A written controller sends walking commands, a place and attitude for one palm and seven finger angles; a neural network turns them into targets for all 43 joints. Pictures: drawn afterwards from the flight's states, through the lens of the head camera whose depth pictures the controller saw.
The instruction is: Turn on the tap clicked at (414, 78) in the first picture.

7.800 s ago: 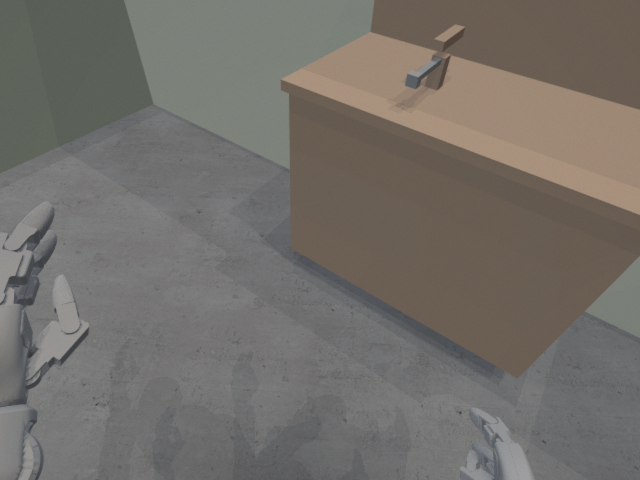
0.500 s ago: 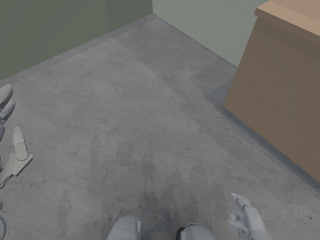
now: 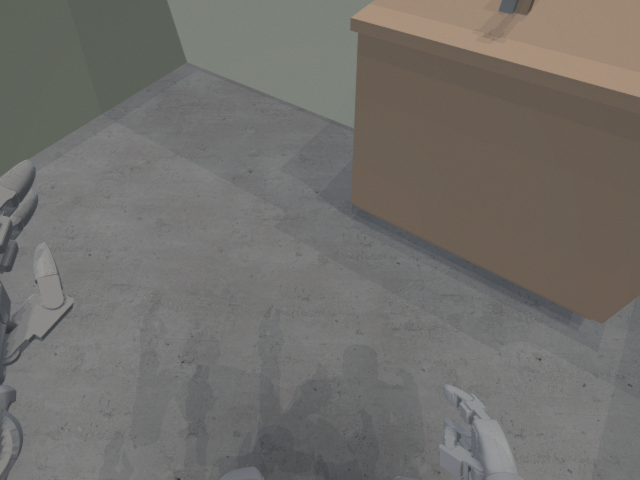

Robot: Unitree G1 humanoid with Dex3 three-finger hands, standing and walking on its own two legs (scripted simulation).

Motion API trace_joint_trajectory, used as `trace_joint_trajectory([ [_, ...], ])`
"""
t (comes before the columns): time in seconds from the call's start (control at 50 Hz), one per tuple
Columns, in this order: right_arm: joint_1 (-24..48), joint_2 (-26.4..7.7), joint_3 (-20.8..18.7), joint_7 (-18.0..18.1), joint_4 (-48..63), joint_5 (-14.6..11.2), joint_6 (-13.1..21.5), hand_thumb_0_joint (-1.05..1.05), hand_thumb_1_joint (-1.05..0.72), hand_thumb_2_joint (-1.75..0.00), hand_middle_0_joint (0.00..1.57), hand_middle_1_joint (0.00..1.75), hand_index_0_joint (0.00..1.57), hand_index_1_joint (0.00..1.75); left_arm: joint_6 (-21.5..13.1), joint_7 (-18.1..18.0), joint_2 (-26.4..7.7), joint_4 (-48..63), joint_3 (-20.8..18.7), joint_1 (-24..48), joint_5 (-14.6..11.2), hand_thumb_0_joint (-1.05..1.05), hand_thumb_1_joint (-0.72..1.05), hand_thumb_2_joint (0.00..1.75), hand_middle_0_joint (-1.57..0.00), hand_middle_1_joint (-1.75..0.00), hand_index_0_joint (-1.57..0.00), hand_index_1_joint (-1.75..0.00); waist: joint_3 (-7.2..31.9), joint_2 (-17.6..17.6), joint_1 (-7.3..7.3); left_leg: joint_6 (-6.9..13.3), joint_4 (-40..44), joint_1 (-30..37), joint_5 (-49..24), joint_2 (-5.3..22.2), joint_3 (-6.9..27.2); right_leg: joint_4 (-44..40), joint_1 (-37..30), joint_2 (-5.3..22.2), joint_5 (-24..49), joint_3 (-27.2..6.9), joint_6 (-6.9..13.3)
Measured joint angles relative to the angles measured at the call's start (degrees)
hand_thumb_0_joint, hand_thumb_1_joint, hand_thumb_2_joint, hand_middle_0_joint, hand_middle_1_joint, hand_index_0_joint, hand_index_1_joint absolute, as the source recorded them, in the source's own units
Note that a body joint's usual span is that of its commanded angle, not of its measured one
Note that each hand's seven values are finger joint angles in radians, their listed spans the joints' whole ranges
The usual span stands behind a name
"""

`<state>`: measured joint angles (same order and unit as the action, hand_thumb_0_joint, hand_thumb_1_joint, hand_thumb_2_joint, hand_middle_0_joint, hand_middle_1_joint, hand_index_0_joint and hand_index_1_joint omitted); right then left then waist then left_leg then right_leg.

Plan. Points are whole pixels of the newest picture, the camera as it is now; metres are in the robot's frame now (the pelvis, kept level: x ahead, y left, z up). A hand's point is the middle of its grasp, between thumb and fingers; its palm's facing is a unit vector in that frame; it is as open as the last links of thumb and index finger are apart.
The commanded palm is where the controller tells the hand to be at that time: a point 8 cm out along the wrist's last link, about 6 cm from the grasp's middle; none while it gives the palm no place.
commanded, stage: turn to face it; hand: left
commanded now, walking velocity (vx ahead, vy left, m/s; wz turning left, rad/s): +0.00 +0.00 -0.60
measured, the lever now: (509, 3) +0.99 -0.31 +0.11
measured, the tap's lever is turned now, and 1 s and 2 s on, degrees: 0 0 0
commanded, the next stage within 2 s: take the last steps up to it in 1.32 s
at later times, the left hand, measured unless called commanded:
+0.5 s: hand (151, 313) +0.22 +0.16 +0.19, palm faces +0.18 -0.89 -0.43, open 7.4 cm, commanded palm +0.18 +0.20 +0.20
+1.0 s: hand (299, 341) +0.20 +0.03 +0.20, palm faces -0.14 -0.86 -0.49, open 7.4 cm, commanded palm +0.18 +0.10 +0.20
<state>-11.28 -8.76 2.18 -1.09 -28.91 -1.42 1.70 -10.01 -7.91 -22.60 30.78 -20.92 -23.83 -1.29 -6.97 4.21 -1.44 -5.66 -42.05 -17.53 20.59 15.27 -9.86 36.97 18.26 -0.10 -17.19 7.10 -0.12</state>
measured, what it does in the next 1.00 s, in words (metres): walks backwards, turning right: left foot, then right foot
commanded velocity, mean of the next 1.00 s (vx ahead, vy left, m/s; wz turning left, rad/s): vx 0.00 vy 0.00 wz -0.59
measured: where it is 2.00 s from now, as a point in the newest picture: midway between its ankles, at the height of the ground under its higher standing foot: outside the picture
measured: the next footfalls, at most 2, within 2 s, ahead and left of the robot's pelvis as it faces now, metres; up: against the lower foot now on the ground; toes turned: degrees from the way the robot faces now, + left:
left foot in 0.40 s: +0.01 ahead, +0.12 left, +0.00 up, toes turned -8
right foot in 0.64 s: -0.04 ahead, -0.17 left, +0.00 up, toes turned -29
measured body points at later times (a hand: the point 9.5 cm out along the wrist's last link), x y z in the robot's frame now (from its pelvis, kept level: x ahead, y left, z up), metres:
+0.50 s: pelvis -0.05 -0.02 +0.01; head -0.02 -0.02 +0.46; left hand +0.20 +0.20 +0.21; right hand +0.07 -0.30 -0.06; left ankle -0.03 +0.13 -0.72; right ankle -0.03 -0.10 -0.68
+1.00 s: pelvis -0.11 -0.04 +0.01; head -0.07 -0.06 +0.46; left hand +0.20 +0.08 +0.22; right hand -0.13 -0.35 -0.08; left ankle -0.03 +0.07 -0.72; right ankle -0.07 -0.15 -0.72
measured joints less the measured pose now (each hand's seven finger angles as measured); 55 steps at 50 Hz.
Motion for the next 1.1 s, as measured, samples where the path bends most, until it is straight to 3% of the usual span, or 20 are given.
trace_joint_trajectory([
  [0.06,2.31,-1.24,-0.27,0.15,-2.27,-0.17,-1.81,0.01,-0.9,-0.9,0.21,0.3,0.2,0.3,-0.05,0.12,-0.08,0.77,-0.35,0.04,-0.99,0.02,0.89,0.89,-0.21,-0.3,-0.21,-0.3,-1.97,-0.39,1.04,0.31,-16.14,-6.68,7.74,-4.91,6.27,1.69,2.29,-0.84,0.1,-1.25,3.61],
  [0.12,3.56,-2.64,-1.15,0.6,-3.35,0.14,-4.25,0.02,-0.9,-0.9,0.2,0.3,0.2,0.3,-0.35,0.05,-0.29,2.83,-1.63,-4.06,-1.86,0.02,0.89,0.89,-0.21,-0.3,-0.21,-0.3,-2.34,-1.57,2.14,-0.06,-24.42,-10.58,6.3,-8.74,7.67,-0.87,2.7,-1.73,2.38,-3.44,4.38],
  [0.2,2.91,-4.42,-2.87,1.57,-3.77,0.44,-6.0,0.02,-0.9,-0.9,0.2,0.3,0.2,0.3,-0.65,-0.13,-1.24,3.92,-2.62,-7.75,-2.17,0.02,0.89,0.89,-0.22,-0.3,-0.22,-0.3,-0.72,-3.17,2.21,0.07,-18.34,-10.1,4.71,-10.92,6.83,-4.84,2.8,-2.84,5.65,-5.98,4.91],
  [0.34,1.45,-6.92,-4.03,2.36,-3.04,0.33,-6.79,0.02,-0.91,-0.9,0.2,0.3,0.2,0.3,0.35,-1.01,-0.54,2.51,-1.67,-6.0,-1.83,0.01,0.89,0.89,-0.21,-0.3,-0.22,-0.3,3.26,-5.99,0.59,1.72,0.19,-2.08,5.35,-13.16,6.68,-7.89,4.18,-4.53,9.24,-9.85,5.02],
  [0.4,1.37,-7.09,-3.88,2.29,-1.73,0.35,-6.46,0.02,-0.91,-0.9,0.2,0.3,0.19,0.3,0.62,-0.9,0.36,2.64,-0.63,-4.42,-1.45,0.01,0.89,0.89,-0.21,-0.3,-0.21,-0.3,4.58,-6.62,0.43,3.48,11.27,3.31,1.6,-12.83,5.99,-6.62,5.92,-5.67,9.68,-10.86,4.47],
  [0.42,1.64,-6.65,-3.88,2.4,-1.35,0.44,-6.21,0.02,-0.91,-0.9,0.2,0.3,0.19,0.3,0.54,-0.74,0.31,2.65,-0.54,-3.62,-1.3,0.02,0.89,0.89,-0.21,-0.3,-0.21,-0.3,4.23,-7.22,0.29,3.94,12.46,3.68,-3.33,-12.68,5.26,-4.54,6.79,-5.84,7.72,-11.31,3.67],
  [0.46,2.09,-5.14,-3.64,2.67,-0.73,0.52,-5.59,0.02,-0.91,-0.9,0.2,0.3,0.2,0.3,0.25,-0.44,0.08,1.98,-0.83,-2.68,-0.66,0.02,0.89,0.89,-0.21,-0.3,-0.21,-0.3,3.56,-8.05,-0.52,3.75,11.09,4.06,-4.22,-11.99,3.37,6.19,10.0,-5.4,-1.15,-10.23,1.09],
  [0.52,1.71,-2.96,-2.98,2.25,0.02,0.2,-3.99,0.02,-0.91,-0.9,0.2,0.3,0.2,0.3,0.35,-0.15,0.69,0.6,-0.77,-2.28,-0.27,0.02,0.89,0.89,-0.21,-0.3,-0.21,-0.3,3.24,-6.32,-1.07,2.84,9.96,4.87,-2.23,-9.42,1.87,19.04,12.17,-2.89,-6.47,-6.14,-1.5],
  [0.58,1.08,-1.43,-1.62,1.19,0.21,-0.07,-2.1,0.01,-0.9,-0.9,0.2,0.3,0.2,0.3,0.46,-0.38,1.73,0.25,-0.13,-1.96,-0.37,0.02,0.89,0.89,-0.21,-0.3,-0.21,-0.3,2.5,-3.53,-2.11,1.55,8.8,5.43,-1.41,-5.79,0.07,13.21,8.3,-0.22,-7.31,-3.01,-2.56],
  [0.64,0.12,-0.16,-0.22,0.28,0.68,-0.06,-0.68,0.01,-0.9,-0.9,0.2,0.3,0.2,0.3,0.7,-0.35,0.79,0.31,-0.05,-0.77,-0.21,0.02,0.89,0.9,-0.21,-0.3,-0.21,-0.3,1.33,-1.92,-2.03,-0.2,4.48,4.21,0.56,-2.55,-0.81,1.41,1.71,1.01,-1.94,-1.62,-2.42],
  [0.68,0.89,-0.36,0.18,0.03,0.04,-0.15,-0.48,0.01,-0.9,-0.9,0.2,0.3,0.2,0.3,0.36,-0.2,0.51,0.02,0.08,1.36,0.08,0.02,0.89,0.9,-0.21,-0.3,-0.21,-0.3,-0.68,-0.28,-1.21,-0.08,-2.9,0.98,3.44,-0.86,1.31,0.87,1.81,-0.38,2.54,-0.31,0.99],
  [0.74,3.31,-1.28,-0.07,0.24,-2.21,-0.08,-2.66,0.01,-0.9,-0.9,0.21,0.3,0.2,0.3,0.35,0.04,0.56,0.67,-0.2,1.45,-1.02,0.02,0.89,0.89,-0.21,-0.3,-0.21,-0.3,-2.62,-1.21,0.14,0.24,-18.17,-5.82,9.17,-5.92,6.75,2.04,3.99,-1.16,1.73,-2.04,3.78],
  [0.8,4.16,-2.51,-0.89,0.49,-2.99,0.33,-4.85,0.02,-0.9,-0.9,0.2,0.3,0.2,0.3,0.22,0.04,-0.02,3.12,-1.32,-2.97,-1.89,0.02,0.89,0.89,-0.21,-0.3,-0.21,-0.3,-2.79,-2.62,1.76,0.19,-23.15,-9.32,7.39,-9.36,7.67,-0.79,4.53,-2.07,4.21,-4.38,4.06],
  [0.86,3.33,-3.78,-2.1,1.08,-3.32,0.59,-5.85,0.02,-0.9,-0.9,0.2,0.3,0.2,0.3,-0.26,-0.06,-1.5,5.34,-2.48,-6.7,-2.14,0.02,0.89,0.89,-0.21,-0.3,-0.21,-0.3,-1.59,-4.35,2.26,0.42,-15.84,-8.5,6.74,-11.0,6.74,-3.72,4.8,-2.78,6.73,-6.55,4.35],
  [0.94,1.59,-5.9,-3.35,1.59,-3.27,0.65,-6.19,0.02,-0.91,-0.9,0.2,0.3,0.2,0.3,-0.78,-0.56,-2.66,6.51,-3.57,-8.13,-1.97,0.02,0.88,0.89,-0.22,-0.3,-0.22,-0.3,0.92,-6.19,1.5,1.37,-1.9,-3.88,5.72,-12.6,6.1,-5.58,5.88,-3.75,8.92,-9.34,4.17],
  [1.0,0.69,-6.91,-3.89,2.1,-2.75,0.6,-5.74,0.02,-0.91,-0.9,0.2,0.3,0.2,0.3,-1.02,-0.75,-2.32,5.76,-3.66,-6.92,-1.69,0.01,0.89,0.89,-0.22,-0.3,-0.22,-0.3,2.46,-6.97,1.13,3.22,9.51,1.07,-2.09,-12.8,4.87,-3.62,7.44,-4.58,8.46,-10.92,3.35],
  [1.06,0.58,-5.8,-4.2,2.97,-2.24,0.6,-4.94,0.02,-0.91,-0.9,0.2,0.3,0.2,0.3,-0.92,-0.67,-1.15,2.48,-3.5,-4.41,-0.66,0.01,0.89,0.89,-0.21,-0.3,-0.21,-0.3,2.52,-7.29,0.21,4.06,8.72,2.22,-3.91,-11.65,2.54,11.27,11.29,-4.05,-3.64,-9.47,0.23],
  [1.1,0.23,-4.77,-4.08,2.78,-1.96,0.29,-3.98,0.02,-0.91,-0.9,0.2,0.3,0.19,0.3,-0.37,-0.68,0.4,0.25,-2.47,-3.18,-0.3,0.01,0.89,0.89,-0.21,-0.3,-0.21,-0.3,2.88,-5.88,0.18,3.65,8.41,2.87,-3.07,-9.96,2.04,19.21,12.17,-2.65,-6.74,-6.86,-1.2],
])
